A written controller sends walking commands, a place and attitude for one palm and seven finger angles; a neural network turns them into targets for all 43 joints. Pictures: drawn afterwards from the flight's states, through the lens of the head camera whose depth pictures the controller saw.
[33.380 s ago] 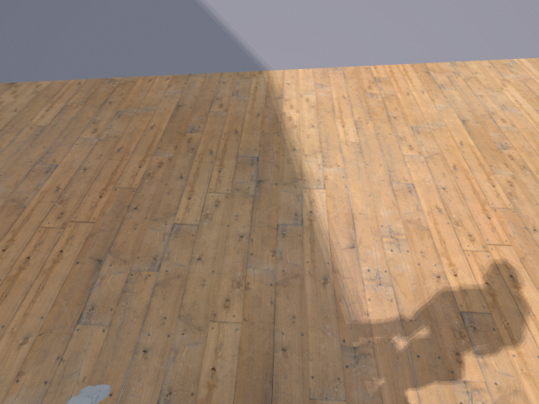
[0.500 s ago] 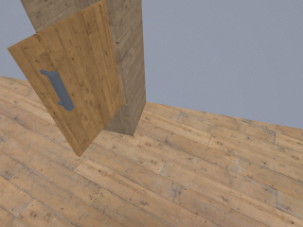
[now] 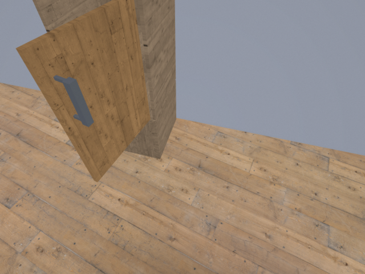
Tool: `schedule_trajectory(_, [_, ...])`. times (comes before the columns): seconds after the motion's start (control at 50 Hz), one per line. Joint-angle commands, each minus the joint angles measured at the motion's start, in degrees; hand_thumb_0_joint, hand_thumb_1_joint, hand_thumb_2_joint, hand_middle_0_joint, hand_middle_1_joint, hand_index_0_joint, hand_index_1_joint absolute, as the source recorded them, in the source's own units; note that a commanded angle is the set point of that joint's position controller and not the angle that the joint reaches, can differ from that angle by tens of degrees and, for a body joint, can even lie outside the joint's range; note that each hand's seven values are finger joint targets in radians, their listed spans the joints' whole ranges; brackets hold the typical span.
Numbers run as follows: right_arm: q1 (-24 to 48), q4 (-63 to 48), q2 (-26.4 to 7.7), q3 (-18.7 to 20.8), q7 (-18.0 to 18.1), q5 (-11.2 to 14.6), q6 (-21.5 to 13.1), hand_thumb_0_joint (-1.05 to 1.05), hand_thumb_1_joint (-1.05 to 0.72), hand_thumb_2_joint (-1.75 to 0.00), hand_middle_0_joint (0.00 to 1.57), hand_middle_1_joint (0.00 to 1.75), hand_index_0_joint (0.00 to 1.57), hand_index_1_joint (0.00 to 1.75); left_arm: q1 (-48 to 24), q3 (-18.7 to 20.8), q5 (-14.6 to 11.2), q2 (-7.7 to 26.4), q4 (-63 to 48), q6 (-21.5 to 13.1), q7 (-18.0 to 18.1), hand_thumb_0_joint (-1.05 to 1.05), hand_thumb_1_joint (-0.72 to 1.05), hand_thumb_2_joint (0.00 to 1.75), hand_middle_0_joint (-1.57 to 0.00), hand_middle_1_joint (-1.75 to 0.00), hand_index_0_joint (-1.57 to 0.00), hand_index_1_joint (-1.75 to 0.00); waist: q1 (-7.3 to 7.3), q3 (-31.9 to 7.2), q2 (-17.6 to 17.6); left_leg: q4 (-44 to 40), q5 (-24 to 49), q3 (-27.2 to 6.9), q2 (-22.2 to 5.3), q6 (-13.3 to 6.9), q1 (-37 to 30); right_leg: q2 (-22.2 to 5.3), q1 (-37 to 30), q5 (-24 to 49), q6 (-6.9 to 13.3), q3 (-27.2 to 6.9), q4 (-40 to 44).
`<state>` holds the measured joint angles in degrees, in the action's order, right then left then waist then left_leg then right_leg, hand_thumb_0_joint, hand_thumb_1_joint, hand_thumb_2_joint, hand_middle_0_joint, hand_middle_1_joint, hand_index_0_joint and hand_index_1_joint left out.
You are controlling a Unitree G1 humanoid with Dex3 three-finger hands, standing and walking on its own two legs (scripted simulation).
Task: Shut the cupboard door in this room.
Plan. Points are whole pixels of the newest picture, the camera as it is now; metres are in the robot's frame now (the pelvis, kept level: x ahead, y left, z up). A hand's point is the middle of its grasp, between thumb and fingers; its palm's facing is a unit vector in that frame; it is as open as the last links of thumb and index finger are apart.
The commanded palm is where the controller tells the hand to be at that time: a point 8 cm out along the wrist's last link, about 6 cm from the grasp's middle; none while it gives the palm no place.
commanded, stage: look again from close up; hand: left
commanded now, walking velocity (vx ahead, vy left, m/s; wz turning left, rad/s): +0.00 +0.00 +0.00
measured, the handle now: (73, 101) +0.53 +0.35 +0.05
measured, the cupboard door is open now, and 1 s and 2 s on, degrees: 79 79 79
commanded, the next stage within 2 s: shuffle to correct the standing spot in 0.46 s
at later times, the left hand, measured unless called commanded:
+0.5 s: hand out of the picture +0.02 +0.19 -0.17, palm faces +0.02 -0.98 -0.22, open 7.3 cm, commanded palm none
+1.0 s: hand out of the picture +0.02 +0.20 -0.20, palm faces +0.16 -0.98 -0.14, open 7.4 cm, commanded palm none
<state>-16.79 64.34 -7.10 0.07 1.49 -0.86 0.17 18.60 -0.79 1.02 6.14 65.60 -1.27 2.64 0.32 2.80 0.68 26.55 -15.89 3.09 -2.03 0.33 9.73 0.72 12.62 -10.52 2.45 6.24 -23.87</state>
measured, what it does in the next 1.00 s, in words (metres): lifts its right foot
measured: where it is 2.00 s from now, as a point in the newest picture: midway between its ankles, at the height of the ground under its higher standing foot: (190, 241)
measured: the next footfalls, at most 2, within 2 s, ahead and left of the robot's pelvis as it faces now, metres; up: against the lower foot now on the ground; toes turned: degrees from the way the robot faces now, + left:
right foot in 1.36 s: +0.40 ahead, -0.04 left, +0.00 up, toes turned +17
left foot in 1.86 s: +0.36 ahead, +0.10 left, +0.00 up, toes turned +48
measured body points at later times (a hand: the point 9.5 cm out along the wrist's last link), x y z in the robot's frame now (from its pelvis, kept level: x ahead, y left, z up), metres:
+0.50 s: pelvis +0.01 +0.02 +0.00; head +0.01 +0.00 +0.45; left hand +0.02 +0.24 -0.15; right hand -0.01 -0.18 -0.17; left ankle -0.02 +0.12 -0.74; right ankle +0.03 -0.09 -0.74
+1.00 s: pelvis +0.08 +0.04 -0.02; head +0.09 +0.07 +0.43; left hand +0.01 +0.25 -0.19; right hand +0.09 -0.19 -0.16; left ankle +0.02 +0.11 -0.74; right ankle +0.04 -0.09 -0.67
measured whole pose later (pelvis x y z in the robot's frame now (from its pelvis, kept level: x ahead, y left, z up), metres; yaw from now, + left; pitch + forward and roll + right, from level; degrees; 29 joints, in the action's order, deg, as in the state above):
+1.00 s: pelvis +0.08 +0.04 -0.02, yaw +9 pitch +1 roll -1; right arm -21.8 59.6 -7.7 1.1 1.1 -2.1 -3.6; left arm 20.7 2.7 2.5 9.7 62.9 0.5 0.0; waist -2.0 0.2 -2.6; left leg 36.1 -23.4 3.6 0.8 -3.7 14.3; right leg -3.4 24.8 -26.3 0.4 5.5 -63.7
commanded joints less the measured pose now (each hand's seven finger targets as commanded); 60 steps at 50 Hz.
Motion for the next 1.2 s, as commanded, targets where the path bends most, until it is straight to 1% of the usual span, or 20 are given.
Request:
schedule_trajectory(0.0, [-7.3,-3.9,-3.4,0.4,-0.3,-0.1,-2.0,0.0,-0.9,-0.9,0.2,0.3,0.2,0.3,1.6,1.7,-0.1,8.2,-3.5,-1.8,0.1,0.0,0.9,0.9,-0.2,-0.3,-0.2,-0.3,-2.08,-6.1,6.4,-1.4,3.9,-4.0,-3.0,-1.3,1.1,-9.0,0.2,-4.2,1.8,-9.1,2.0])
schedule_trajectory(0.08, [-6.7,-4.7,-4.4,0.0,0.2,0.2,-2.3,0.0,-0.9,-0.9,0.2,0.3,0.2,0.3,1.9,1.0,-0.3,5.8,-3.0,-1.2,-0.4,0.0,0.9,0.9,-0.2,-0.3,-0.2,-0.3,-0.99,1.2,0.4,-5.6,3.7,-6.2,-4.2,-2.5,7.0,-6.9,-0.2,-2.1,0.9,-7.5,0.6])
schedule_trajectory(0.14, [-7.2,-4.3,-5.0,-0.3,0.3,0.1,-2.5,0.0,-0.9,-0.9,0.2,0.3,0.2,0.3,2.2,1.0,-0.5,5.5,-2.9,-0.9,-0.5,0.0,0.9,0.9,-0.2,-0.3,-0.2,-0.3,-0.53,3.9,-0.7,-7.5,3.8,-6.3,-4.2,-2.7,8.0,-6.7,-0.1,-0.9,0.5,-7.0,-0.1])
schedule_trajectory(0.54, [-6.5,-0.7,-5.0,-0.7,0.6,0.1,-2.6,0.0,-0.9,-0.9,0.2,0.3,0.2,0.3,2.0,1.3,-0.5,6.5,-2.8,-0.5,-0.5,0.0,0.9,0.9,-0.2,-0.3,-0.2,-0.3,-0.18,1.9,-0.5,-8.3,8.2,-4.9,-3.8,-2.4,3.6,-7.6,-3.0,5.2,0.1,-7.3,0.2])
schedule_trajectory(0.64, [-5.7,-2.0,-5.6,0.2,-0.1,-0.6,-1.4,0.0,-0.9,-0.9,0.2,0.3,0.2,0.3,3.2,2.6,0.4,7.8,-3.6,0.2,-1.4,0.0,0.9,0.9,-0.2,-0.3,-0.2,-0.3,0.07,5.9,-1.6,-5.9,-15.3,-6.4,-2.1,-4.3,11.5,-7.8,0.9,-22.1,0.9,-6.9,0.0])
schedule_trajectory(0.7, [-4.7,-4.1,-5.0,0.8,-0.5,-0.8,-1.2,0.0,-0.9,-0.9,0.2,0.3,0.2,0.3,5.6,3.7,0.7,9.6,-4.2,0.2,-1.6,0.0,0.9,0.9,-0.2,-0.3,-0.2,-0.3,0.98,7.6,-5.2,2.5,-16.8,-4.1,0.6,-4.5,18.6,-11.0,-0.4,-30.4,3.1,-11.3,2.7])
schedule_trajectory(0.74, [-3.0,-6.0,-3.9,1.1,-0.8,-0.7,-1.6,0.0,-0.9,-0.9,0.2,0.3,0.2,0.3,9.4,4.7,0.7,11.1,-3.9,-0.5,-1.2,0.0,0.9,0.9,-0.2,-0.3,-0.2,-0.3,2.0,5.2,-11.4,15.7,-11.4,0.8,1.9,-4.0,21.4,-18.9,-2.9,-34.6,6.7,-20.3,9.3])
schedule_trajectory(0.76, [-1.3,-7.1,-3.9,1.2,-1.2,-0.6,-1.9,0.0,-0.9,-0.9,0.2,0.3,0.2,0.3,10.2,4.9,0.9,11.4,-4.0,-1.0,-1.0,0.0,0.9,0.9,-0.2,-0.3,-0.2,-0.3,2.14,4.8,-10.7,20.4,-12.7,0.4,0.6,-4.0,22.5,-21.4,-2.8,-32.6,8.6,-22.5,11.4])
schedule_trajectory(0.8, [-0.4,-8.3,-3.5,1.6,-1.8,-0.3,-2.2,0.0,-0.9,-0.9,0.2,0.3,0.2,0.3,8.1,5.2,1.3,11.5,-4.9,-1.7,-0.8,0.0,0.9,0.9,-0.2,-0.3,-0.2,-0.3,0.61,4.9,-6.9,19.8,-14.5,-0.6,-1.9,-4.3,20.8,-23.2,-0.2,-26.7,9.2,-19.5,9.8])
schedule_trajectory(0.84, [-6.7,-6.1,-2.1,1.3,-2.2,-0.4,-2.6,0.0,-0.9,-0.9,0.2,0.3,0.2,0.3,2.5,5.0,1.0,11.1,-6.1,-1.5,-1.1,0.0,0.9,0.9,-0.2,-0.3,-0.2,-0.3,-3.49,2.9,-2.9,7.1,-6.9,2.6,0.0,-4.0,5.0,-18.2,9.4,-21.8,5.3,-6.9,1.4])
schedule_trajectory(0.86, [-12.5,-4.0,-3.4,1.5,-2.0,-0.7,-2.9,0.0,-0.9,-0.9,0.2,0.3,0.2,0.3,0.6,4.6,0.5,9.4,-6.9,-1.1,-1.5,0.0,0.9,0.9,-0.2,-0.3,-0.2,-0.3,-5.34,2.4,4.9,0.3,-6.5,-0.4,0.6,-4.1,-2.2,-12.6,14.6,-20.1,2.5,0.4,-9.7])
schedule_trajectory(0.88, [-19.5,-2.2,-9.2,3.1,-1.2,-1.4,-3.4,0.0,-0.9,-0.9,0.2,0.3,0.2,0.3,-0.5,4.0,0.0,5.8,-8.9,-0.9,-2.3,0.0,0.9,0.9,-0.2,-0.3,-0.2,-0.3,-7.87,1.5,22.2,-10.0,-11.7,-25.8,-12.4,-9.5,-7.9,-4.6,26.1,-20.4,-2.0,6.3,-30.4])
schedule_trajectory(0.9, [-24.1,-1.4,-11.8,3.6,-0.2,-1.3,-3.5,0.0,-0.9,-0.9,0.2,0.3,0.2,0.3,-4.4,3.7,0.9,6.4,-12.1,-1.2,-2.6,0.0,0.9,0.9,-0.2,-0.3,-0.2,-0.3,-8.93,2.5,20.6,-14.4,-2.6,-40.3,-19.9,-14.4,-13.4,-2.4,36.3,-24.4,-2.1,0.9,-41.4])
schedule_trajectory(0.92, [-21.9,-1.4,-12.1,3.6,0.1,-1.1,-3.1,0.0,-0.9,-0.9,0.2,0.3,0.2,0.3,-6.8,4.3,1.5,8.0,-12.3,-1.4,-2.6,0.0,0.9,0.9,-0.2,-0.3,-0.2,-0.3,-7.47,3.5,13.0,-12.6,4.0,-37.0,-20.0,-15.5,-12.2,-4.8,38.0,-19.9,-1.4,-3.8,-46.0])
schedule_trajectory(0.96, [-15.4,-3.8,-9.2,2.8,0.6,-1.0,-4.2,0.0,-0.9,-0.9,0.2,0.3,0.2,0.3,-7.0,4.5,1.4,6.6,-11.6,-1.7,-3.3,0.0,0.9,0.9,-0.2,-0.3,-0.2,-0.3,-3.86,4.8,4.6,-10.6,15.3,-30.4,-17.7,-15.3,-7.0,-6.7,37.0,-11.5,-2.1,-5.9,-50.5])
schedule_trajectory(0.98, [-13.6,-4.6,-8.7,2.5,0.7,-0.8,-4.8,0.0,-0.9,-0.9,0.2,0.3,0.2,0.3,-6.0,4.3,1.4,5.9,-11.0,-1.6,-3.5,0.0,0.9,0.9,-0.2,-0.3,-0.2,-0.3,-2.66,4.7,3.1,-10.2,20.2,-26.1,-15.8,-14.3,-6.0,-6.6,35.9,-9.1,-2.8,-5.5,-50.7])
schedule_trajectory(1.02, [-13.4,-4.6,-8.4,2.2,0.9,-0.6,-5.8,0.0,-0.9,-0.9,0.2,0.3,0.2,0.3,-5.0,4.0,1.3,5.2,-10.5,-1.2,-3.9,0.0,0.9,0.9,-0.2,-0.3,-0.2,-0.3,-1.47,2.9,3.9,-9.6,30.9,-18.8,-12.4,-12.2,-7.7,-5.7,35.4,-5.3,-3.9,-4.3,-50.6])
schedule_trajectory(1.06, [-13.7,-4.5,-8.8,2.3,0.9,-0.5,-6.0,0.0,-0.9,-0.9,0.2,0.3,0.2,0.3,-6.5,4.0,1.2,5.5,-11.3,-0.8,-3.9,0.0,0.9,0.9,-0.2,-0.3,-0.2,-0.3,-1.53,1.9,4.9,-9.4,33.9,-15.4,-10.2,-11.1,-8.4,-5.0,35.4,-3.2,-4.5,-3.8,-49.2])
schedule_trajectory(1.12, [-14.3,-4.7,-9.2,2.4,1.0,-0.4,-5.8,0.0,-0.9,-0.9,0.2,0.3,0.2,0.3,-10.5,3.8,0.9,5.6,-13.6,-0.7,-4.0,0.0,0.9,0.9,-0.2,-0.3,-0.2,-0.3,-2.17,1.2,5.8,-9.2,37.9,-13.9,-8.2,-10.0,-10.3,-3.9,36.5,-0.4,-5.3,-2.4,-43.4])
schedule_trajectory(1.18, [-13.0,-5.9,-10.6,2.9,1.1,-1.0,-5.1,0.0,-0.9,-0.9,0.2,0.3,0.2,0.3,-17.2,3.6,0.1,6.2,-16.9,-0.9,-4.1,0.0,0.9,0.9,-0.2,-0.3,-0.2,-0.3,-3.88,1.5,7.2,-8.8,37.6,-14.8,-8.6,-10.3,-9.4,-3.8,30.8,-0.5,-4.7,-2.4,-27.0])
